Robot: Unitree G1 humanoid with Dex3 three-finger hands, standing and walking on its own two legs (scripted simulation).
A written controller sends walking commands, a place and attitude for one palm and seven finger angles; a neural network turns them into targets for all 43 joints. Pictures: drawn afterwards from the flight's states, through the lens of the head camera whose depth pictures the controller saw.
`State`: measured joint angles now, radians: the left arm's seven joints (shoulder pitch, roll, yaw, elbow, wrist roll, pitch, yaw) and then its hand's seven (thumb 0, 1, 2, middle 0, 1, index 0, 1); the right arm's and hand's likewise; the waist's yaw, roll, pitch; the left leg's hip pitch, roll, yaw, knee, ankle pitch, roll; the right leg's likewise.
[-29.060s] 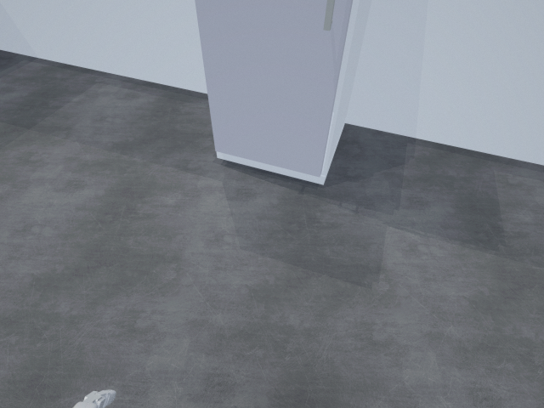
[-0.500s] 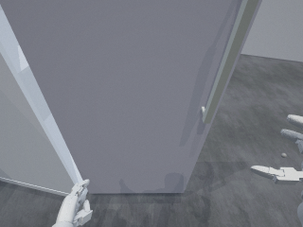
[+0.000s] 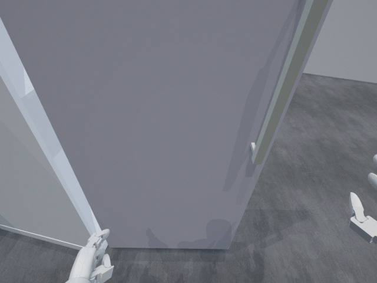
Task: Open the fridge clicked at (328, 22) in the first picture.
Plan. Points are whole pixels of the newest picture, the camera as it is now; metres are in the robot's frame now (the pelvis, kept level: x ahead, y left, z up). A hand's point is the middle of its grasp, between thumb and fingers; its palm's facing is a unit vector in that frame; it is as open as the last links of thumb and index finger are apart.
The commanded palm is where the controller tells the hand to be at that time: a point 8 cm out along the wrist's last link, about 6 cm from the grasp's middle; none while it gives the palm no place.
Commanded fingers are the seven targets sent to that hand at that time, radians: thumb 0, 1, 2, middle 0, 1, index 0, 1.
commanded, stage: draw the hand back to the body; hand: right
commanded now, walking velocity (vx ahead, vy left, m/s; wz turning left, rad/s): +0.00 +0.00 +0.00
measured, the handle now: (276, 93) +0.43 -0.19 +0.23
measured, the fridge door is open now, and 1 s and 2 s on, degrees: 77 77 77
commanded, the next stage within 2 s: step back with the hand held close in 0.36 s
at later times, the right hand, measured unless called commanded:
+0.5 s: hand (357, 215) +0.19 -0.27 +0.15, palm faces +0.49 +0.80 -0.35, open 7.4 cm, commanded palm +0.14 -0.29 +0.17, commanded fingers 0.00 -0.90 -0.90 0.20 0.30 0.20 0.30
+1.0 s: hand out of the picture +0.13 -0.29 +0.15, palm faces +0.43 +0.78 -0.47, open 7.4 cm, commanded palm +0.07 -0.32 +0.17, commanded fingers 0.00 -0.90 -0.90 0.20 0.30 0.20 0.30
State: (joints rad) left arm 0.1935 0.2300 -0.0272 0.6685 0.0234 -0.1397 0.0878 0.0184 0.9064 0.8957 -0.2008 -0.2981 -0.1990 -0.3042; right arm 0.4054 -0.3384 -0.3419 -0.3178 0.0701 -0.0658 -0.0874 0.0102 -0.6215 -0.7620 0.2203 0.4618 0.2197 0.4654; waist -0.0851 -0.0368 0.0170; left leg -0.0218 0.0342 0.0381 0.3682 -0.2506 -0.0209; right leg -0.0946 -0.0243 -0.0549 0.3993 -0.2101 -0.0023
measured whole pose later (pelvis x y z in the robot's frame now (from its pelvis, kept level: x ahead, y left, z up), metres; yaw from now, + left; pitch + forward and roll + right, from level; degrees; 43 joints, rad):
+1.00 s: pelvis -0.07 -0.02 -0.01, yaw +0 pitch -1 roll +2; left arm 0.22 0.23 -0.01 0.54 0.00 -0.05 0.09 0.02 0.91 0.90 -0.20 -0.30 -0.20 -0.30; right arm 0.51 -0.41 -0.42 -0.47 0.04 -0.19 -0.13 0.02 -0.89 -0.89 0.21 0.30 0.21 0.31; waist -0.02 -0.01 0.03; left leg -0.27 0.03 0.02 0.47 -0.19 -0.04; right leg -0.35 -0.02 -0.05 0.52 -0.16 -0.04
